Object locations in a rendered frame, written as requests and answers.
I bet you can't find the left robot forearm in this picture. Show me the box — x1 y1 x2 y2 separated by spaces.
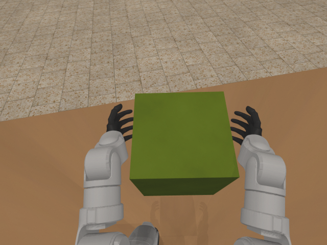
75 131 128 245

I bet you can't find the robot left upper arm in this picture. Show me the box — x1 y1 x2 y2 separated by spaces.
78 232 130 245

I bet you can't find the robot left thigh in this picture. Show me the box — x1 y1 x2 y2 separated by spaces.
128 225 158 245

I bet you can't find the right robot forearm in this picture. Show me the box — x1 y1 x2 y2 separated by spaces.
238 134 291 245

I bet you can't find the robot left hand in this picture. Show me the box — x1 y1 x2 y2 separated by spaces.
106 104 133 141

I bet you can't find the robot right hand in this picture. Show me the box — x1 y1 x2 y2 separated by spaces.
230 106 262 145

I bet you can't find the carton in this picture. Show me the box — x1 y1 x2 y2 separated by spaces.
129 91 240 196

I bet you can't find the robot left shin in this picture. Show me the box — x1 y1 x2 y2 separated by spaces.
142 222 154 228

